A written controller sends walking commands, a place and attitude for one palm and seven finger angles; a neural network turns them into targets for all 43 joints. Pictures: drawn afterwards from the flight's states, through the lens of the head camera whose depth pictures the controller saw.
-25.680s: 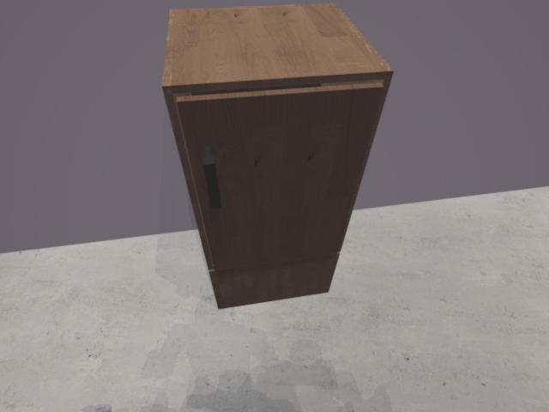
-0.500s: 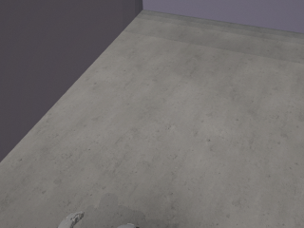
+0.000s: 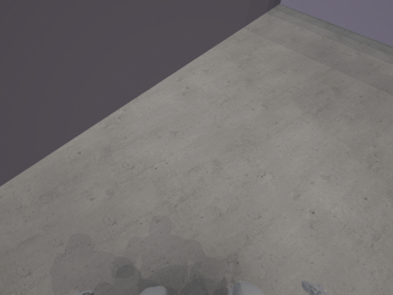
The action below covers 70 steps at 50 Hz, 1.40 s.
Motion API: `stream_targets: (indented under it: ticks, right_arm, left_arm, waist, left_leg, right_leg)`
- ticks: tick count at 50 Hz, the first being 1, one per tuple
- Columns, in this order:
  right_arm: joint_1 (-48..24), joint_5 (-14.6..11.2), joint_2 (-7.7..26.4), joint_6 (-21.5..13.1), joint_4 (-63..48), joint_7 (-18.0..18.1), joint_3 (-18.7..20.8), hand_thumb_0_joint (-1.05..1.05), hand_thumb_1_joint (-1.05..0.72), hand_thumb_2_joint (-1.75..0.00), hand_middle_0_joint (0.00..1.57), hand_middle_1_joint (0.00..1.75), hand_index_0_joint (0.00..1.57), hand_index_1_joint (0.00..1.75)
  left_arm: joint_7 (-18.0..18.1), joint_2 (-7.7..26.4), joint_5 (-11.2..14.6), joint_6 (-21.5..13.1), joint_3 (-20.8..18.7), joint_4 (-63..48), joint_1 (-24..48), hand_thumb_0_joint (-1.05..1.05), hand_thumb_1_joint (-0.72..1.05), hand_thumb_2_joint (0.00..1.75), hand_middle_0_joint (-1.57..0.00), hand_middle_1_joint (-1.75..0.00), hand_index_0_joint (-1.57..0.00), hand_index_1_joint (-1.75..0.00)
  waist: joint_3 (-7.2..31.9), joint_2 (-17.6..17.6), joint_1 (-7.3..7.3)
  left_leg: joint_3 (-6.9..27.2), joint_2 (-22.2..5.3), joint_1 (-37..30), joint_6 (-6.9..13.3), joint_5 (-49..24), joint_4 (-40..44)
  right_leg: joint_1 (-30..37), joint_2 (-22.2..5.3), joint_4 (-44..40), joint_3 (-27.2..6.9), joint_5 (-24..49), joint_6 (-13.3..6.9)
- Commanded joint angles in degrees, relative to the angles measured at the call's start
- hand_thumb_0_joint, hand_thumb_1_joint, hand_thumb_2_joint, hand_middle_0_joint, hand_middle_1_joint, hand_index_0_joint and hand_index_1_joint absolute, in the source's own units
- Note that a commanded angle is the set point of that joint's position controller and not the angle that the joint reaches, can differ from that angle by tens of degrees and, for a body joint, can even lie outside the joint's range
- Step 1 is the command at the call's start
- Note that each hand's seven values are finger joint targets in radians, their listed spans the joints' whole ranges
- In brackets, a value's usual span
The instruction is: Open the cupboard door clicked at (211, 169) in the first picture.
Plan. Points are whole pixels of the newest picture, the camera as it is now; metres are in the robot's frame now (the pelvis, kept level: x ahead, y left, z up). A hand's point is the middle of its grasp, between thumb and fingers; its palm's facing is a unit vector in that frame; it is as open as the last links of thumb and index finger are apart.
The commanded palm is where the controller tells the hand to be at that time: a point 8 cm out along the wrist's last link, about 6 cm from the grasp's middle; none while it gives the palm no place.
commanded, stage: turn to face it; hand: left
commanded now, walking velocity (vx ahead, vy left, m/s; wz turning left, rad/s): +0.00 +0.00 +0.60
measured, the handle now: out of the picture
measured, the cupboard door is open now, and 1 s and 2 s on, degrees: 44 44 44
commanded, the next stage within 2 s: none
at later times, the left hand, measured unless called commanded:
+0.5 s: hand out of the picture +0.01 +0.18 -0.18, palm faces +0.35 -0.91 -0.22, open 7.4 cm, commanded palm none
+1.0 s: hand out of the picture +0.00 +0.13 -0.15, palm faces +0.58 -0.77 -0.24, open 7.4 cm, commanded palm none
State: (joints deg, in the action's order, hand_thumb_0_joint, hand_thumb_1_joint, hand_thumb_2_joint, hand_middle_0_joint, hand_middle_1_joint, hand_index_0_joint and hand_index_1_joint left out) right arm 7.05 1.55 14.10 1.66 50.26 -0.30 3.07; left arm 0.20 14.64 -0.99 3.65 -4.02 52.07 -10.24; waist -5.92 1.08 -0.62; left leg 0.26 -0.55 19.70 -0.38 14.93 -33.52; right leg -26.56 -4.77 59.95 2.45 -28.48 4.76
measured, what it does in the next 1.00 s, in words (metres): steps on the spot, turning left: right foot, then left foot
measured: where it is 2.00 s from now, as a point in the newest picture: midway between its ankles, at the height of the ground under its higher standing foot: outside the picture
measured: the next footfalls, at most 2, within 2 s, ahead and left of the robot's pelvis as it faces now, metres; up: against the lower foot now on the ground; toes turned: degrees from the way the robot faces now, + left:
right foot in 0.12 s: +0.07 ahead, -0.15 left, +0.00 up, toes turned +2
left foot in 0.44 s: +0.04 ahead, +0.09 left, +0.00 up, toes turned +22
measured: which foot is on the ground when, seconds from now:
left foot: down 0.00-0.12, up 0.14-0.42, down 0.44-0.76, up 0.78-1.00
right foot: up 0.00-0.10, down 0.12-0.44, up 0.46-0.74, down 0.76-1.00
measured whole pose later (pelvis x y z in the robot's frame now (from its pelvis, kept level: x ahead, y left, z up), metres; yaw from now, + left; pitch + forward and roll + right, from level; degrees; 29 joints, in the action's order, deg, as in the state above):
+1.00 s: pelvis +0.05 -0.07 +0.01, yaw +37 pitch +0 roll +2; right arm 7.9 0.6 14.0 4.4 52.2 -1.9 4.6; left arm 0.7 11.6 -1.7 0.8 -2.2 49.8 -11.4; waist -6.2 1.8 0.4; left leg -4.4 -0.5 23.8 -3.2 26.2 -48.8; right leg -12.4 -7.6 30.9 9.5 -18.2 0.8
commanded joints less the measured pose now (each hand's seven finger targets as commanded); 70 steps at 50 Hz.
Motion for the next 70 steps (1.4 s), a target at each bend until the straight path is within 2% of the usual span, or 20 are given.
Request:
stream_targets:
  ticks: [1, 4, 6, 7, 11, 16, 19, 20, 22, 28, 36, 38, 43, 50, 52, 54, 55, 60, 68, 70]
  right_arm:
    - [-0.7, 0.3, 12.6, -0.2, -3.5, 0.7, 3.4, 0.0, -0.9, -0.9, 0.2, 0.3, 0.2, 0.3]
    - [-3.7, -0.2, 11.5, 0.5, -4.9, 0.4, 3.7, 0.0, -0.9, -0.9, 0.2, 0.3, 0.2, 0.3]
    - [-3.7, -0.9, 5.0, 0.5, -7.2, -0.4, 2.8, 0.0, -0.9, -0.9, 0.2, 0.3, 0.2, 0.3]
    - [-3.7, -0.5, 6.8, 0.6, -7.3, -0.7, 3.0, 0.0, -0.9, -0.9, 0.2, 0.3, 0.2, 0.3]
    - [-2.0, -0.7, 4.2, 1.6, -4.0, -1.4, 2.5, 0.0, -0.9, -0.9, 0.2, 0.3, 0.2, 0.3]
    - [-5.3, -1.2, 1.6, 0.5, -4.4, -1.6, 1.0, 0.0, -0.9, -0.9, 0.2, 0.3, 0.2, 0.3]
    - [-1.2, -1.0, 3.0, 0.2, -3.6, -1.3, 1.1, 0.0, -0.9, -0.9, 0.2, 0.3, 0.2, 0.3]
    - [2.2, -0.8, 5.0, -0.1, -2.7, -1.3, 1.7, 0.0, -0.9, -0.9, 0.2, 0.3, 0.2, 0.3]
    - [9.5, -0.1, 15.7, -0.3, -1.9, -0.5, 4.4, 0.0, -0.9, -0.9, 0.2, 0.3, 0.2, 0.3]
    - [2.4, -0.1, 10.5, -0.9, -2.6, 1.2, 2.9, 0.0, -0.9, -0.9, 0.2, 0.3, 0.2, 0.3]
    - [-1.3, -0.5, 10.5, 0.1, -3.6, 0.5, 3.7, 0.0, -0.9, -0.9, 0.2, 0.3, 0.2, 0.3]
    - [-1.5, -1.0, 4.7, 0.1, -6.0, -0.2, 2.9, 0.0, -0.9, -0.9, 0.2, 0.3, 0.2, 0.3]
    - [-0.9, -0.8, 3.8, 1.3, -3.1, -1.2, 2.4, 0.0, -0.9, -0.9, 0.2, 0.3, 0.2, 0.3]
    - [-2.3, -1.1, 2.6, 0.5, -3.6, -1.5, 1.3, 0.0, -0.9, -0.9, 0.2, 0.3, 0.2, 0.3]
    - [2.4, -0.8, 4.9, 0.0, -2.6, -1.4, 1.9, 0.0, -0.9, -0.9, 0.2, 0.3, 0.2, 0.3]
    - [10.4, -0.1, 16.2, -0.4, -1.6, -0.6, 4.7, 0.0, -0.9, -0.9, 0.2, 0.3, 0.2, 0.3]
    - [12.6, -0.1, 16.2, -0.2, -0.5, -0.1, 4.7, 0.0, -0.9, -0.9, 0.2, 0.3, 0.2, 0.3]
    - [2.3, 0.0, 10.9, -0.9, -2.8, 1.2, 2.9, 0.0, -0.9, -0.9, 0.2, 0.3, 0.2, 0.3]
    - [-1.6, -0.3, 10.8, 0.5, -4.1, 0.5, 3.9, 0.0, -0.9, -0.9, 0.2, 0.3, 0.2, 0.3]
    - [-1.5, -1.0, 4.7, 0.4, -6.2, -0.1, 3.1, 0.0, -0.9, -0.9, 0.2, 0.3, 0.2, 0.3]
  left_arm:
    - [-0.1, 3.8, 0.2, -1.9, -1.1, -5.5, -1.8, 0.0, 0.9, 0.9, -0.2, -0.3, -0.2, -0.3]
    - [0.1, 5.0, 0.0, -2.7, -1.7, -4.6, -7.8, 0.0, 0.9, 0.9, -0.2, -0.3, -0.2, -0.3]
    - [1.0, 13.9, -1.2, -3.6, -3.1, -5.8, -8.6, 0.0, 0.9, 0.9, -0.2, -0.3, -0.2, -0.3]
    - [1.2, 13.6, -0.7, -3.6, -2.7, -6.6, -7.0, 0.0, 0.9, 0.9, -0.2, -0.3, -0.2, -0.3]
    - [1.7, 6.8, -0.6, -4.0, -1.0, -7.6, -0.4, 0.0, 0.9, 0.9, -0.2, -0.3, -0.2, -0.3]
    - [1.6, 9.6, -0.8, -4.4, -2.1, -4.6, -6.9, 0.0, 0.9, 0.9, -0.2, -0.3, -0.2, -0.3]
    - [1.2, 10.3, -0.2, -4.0, -2.6, -4.3, -5.5, 0.0, 0.9, 0.9, -0.2, -0.3, -0.2, -0.3]
    - [1.0, 9.7, 0.2, -3.8, -2.6, -4.8, -4.2, 0.0, 0.9, 0.9, -0.2, -0.3, -0.2, -0.3]
    - [0.6, 3.7, 0.5, -3.2, -0.8, -8.9, -1.2, 0.0, 0.9, 0.9, -0.2, -0.3, -0.2, -0.3]
    - [0.3, 4.0, 0.2, -1.8, -1.2, -6.0, 0.6, 0.0, 0.9, 0.9, -0.2, -0.3, -0.2, -0.3]
    - [0.5, 5.2, 0.3, -2.9, -1.6, -5.4, -5.8, 0.0, 0.9, 0.9, -0.2, -0.3, -0.2, -0.3]
    - [1.4, 13.4, -0.9, -3.7, -3.0, -5.7, -7.2, 0.0, 0.9, 0.9, -0.2, -0.3, -0.2, -0.3]
    - [1.8, 6.8, -0.4, -3.9, -1.1, -7.4, -0.1, 0.0, 0.9, 0.9, -0.2, -0.3, -0.2, -0.3]
    - [1.3, 10.6, -0.5, -3.9, -2.4, -4.9, -4.7, 0.0, 0.9, 0.9, -0.2, -0.3, -0.2, -0.3]
    - [0.9, 10.1, 0.1, -3.6, -2.6, -5.1, -3.5, 0.0, 0.9, 0.9, -0.2, -0.3, -0.2, -0.3]
    - [0.5, 3.9, 0.5, -2.9, -0.8, -9.2, -0.5, 0.0, 0.9, 0.9, -0.2, -0.3, -0.2, -0.3]
    - [0.9, 5.8, -0.1, -2.3, -0.8, -10.3, 2.8, 0.0, 0.9, 0.9, -0.2, -0.3, -0.2, -0.3]
    - [0.1, 4.1, 0.1, -1.7, -1.3, -6.6, 1.4, 0.0, 0.9, 0.9, -0.2, -0.3, -0.2, -0.3]
    - [0.4, 4.7, 0.3, -2.6, -1.6, -5.7, -5.2, 0.0, 0.9, 0.9, -0.2, -0.3, -0.2, -0.3]
    - [1.3, 12.7, -1.0, -3.6, -3.2, -6.0, -7.2, 0.0, 0.9, 0.9, -0.2, -0.3, -0.2, -0.3]
  waist:
    - [8.1, -10.6, 0.8]
    - [8.0, -8.0, -2.3]
    - [7.2, 18.5, -3.78]
    - [7.2, 14.9, -3.08]
    - [6.0, 12.7, 1.2]
    - [9.7, 10.3, -2.63]
    - [9.8, 9.9, -0.3]
    - [10.9, 6.2, 1.94]
    - [12.7, -19.8, 5.98]
    - [9.1, -9.3, 1.4]
    - [9.2, -7.8, -1.92]
    - [8.3, 17.4, -3.35]
    - [6.4, 12.0, 0.87]
    - [8.1, 10.1, -1.14]
    - [10.4, 5.9, 1.84]
    - [12.6, -19.9, 6.33]
    - [13.3, -12.6, 7.19]
    - [8.3, -10.9, 1.75]
    - [8.3, -8.6, -1.34]
    - [7.7, 15.8, -3.11]
  left_leg:
    - [13.0, -11.5, -2.4, 8.0, -9.8, 12.1]
    - [13.0, -7.7, 5.9, 5.3, -1.3, 6.8]
    - [-0.3, 5.0, 16.9, -2.0, 18.6, -18.8]
    - [2.3, 1.8, 14.4, -1.0, 19.6, -30.4]
    - [-0.5, -1.2, 12.2, -2.9, 11.4, -33.0]
    - [-6.3, 0.4, 6.9, -2.9, 12.1, -9.7]
    - [-7.2, 0.9, -2.3, -1.8, 2.3, 2.3]
    - [-5.1, -0.5, -9.8, -0.6, -5.0, 8.5]
    - [24.7, -24.8, -22.4, 13.8, -40.9, 12.0]
    - [12.6, -13.2, -10.4, 9.4, -22.6, 12.5]
    - [14.5, -7.1, 3.1, 5.2, -8.5, 6.4]
    - [0.3, 4.9, 16.0, -1.9, 19.0, -19.0]
    - [-0.7, -1.3, 12.4, -3.2, 12.4, -30.6]
    - [-7.2, 0.9, 1.8, -2.4, 7.5, -4.1]
    - [-5.5, 0.1, -8.9, -1.1, -3.6, 7.4]
    - [25.9, -24.3, -22.0, 13.4, -38.1, 12.0]
    - [25.2, -24.3, -19.9, 15.7, -30.3, 11.2]
    - [14.5, -12.7, -9.2, 9.3, -18.7, 13.1]
    - [16.7, -7.4, 3.8, 5.9, -4.4, 8.6]
    - [2.3, 5.3, 17.6, -1.5, 15.3, -13.3]
  right_leg:
    - [5.9, 2.5, -12.7, 0.8, 2.7, -0.7]
    - [18.1, 3.5, -29.4, 1.6, 12.2, -1.4]
    - [20.9, -20.5, -47.9, -25.0, 8.4, -10.6]
    - [14.6, -23.2, -47.1, -24.3, 9.0, -14.5]
    - [14.9, -13.5, -40.4, -5.2, 31.7, -11.4]
    - [27.2, -15.0, -33.3, -0.9, 50.8, -11.4]
    - [22.2, -14.5, -28.4, 2.9, 45.8, -8.2]
    - [17.0, -13.9, -22.7, 4.8, 40.7, -5.8]
    - [-7.7, -2.3, 0.0, 5.5, -10.7, 0.7]
    - [-3.7, -0.8, 2.0, -2.3, 3.6, 0.1]
    - [19.8, 3.2, -33.1, -0.1, 13.9, -1.6]
    - [23.8, -22.0, -46.6, -24.0, 15.6, -11.7]
    - [18.6, -13.9, -39.0, -4.1, 38.2, -12.0]
    - [22.6, -15.1, -32.0, 1.1, 43.9, -9.9]
    - [17.0, -13.9, -23.7, 4.7, 38.3, -6.0]
    - [-7.7, -2.1, 0.0, 5.8, -11.2, 0.8]
    - [-8.6, -2.0, 5.6, -0.4, -10.2, -0.3]
    - [-3.7, -0.5, 1.3, -2.2, 2.9, -0.2]
    - [18.6, 4.0, -30.7, 0.5, 12.1, -1.7]
    - [25.4, -18.4, -46.8, -23.4, 7.3, -10.1]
